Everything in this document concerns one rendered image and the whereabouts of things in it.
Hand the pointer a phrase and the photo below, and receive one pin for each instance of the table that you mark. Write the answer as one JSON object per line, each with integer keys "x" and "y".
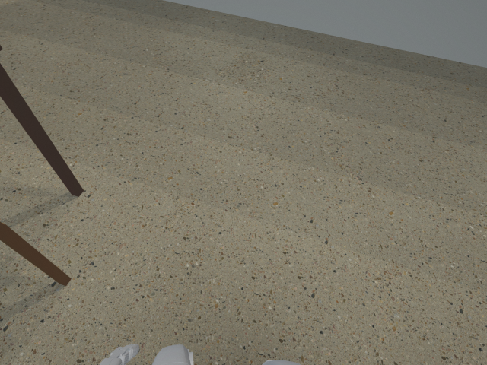
{"x": 16, "y": 103}

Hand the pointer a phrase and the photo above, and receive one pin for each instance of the chair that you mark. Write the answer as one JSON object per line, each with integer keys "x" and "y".
{"x": 19, "y": 245}

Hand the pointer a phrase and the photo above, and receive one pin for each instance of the left robot hand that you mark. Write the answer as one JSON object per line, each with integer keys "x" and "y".
{"x": 121, "y": 355}

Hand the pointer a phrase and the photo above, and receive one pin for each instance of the left robot thigh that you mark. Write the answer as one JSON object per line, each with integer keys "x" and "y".
{"x": 174, "y": 355}

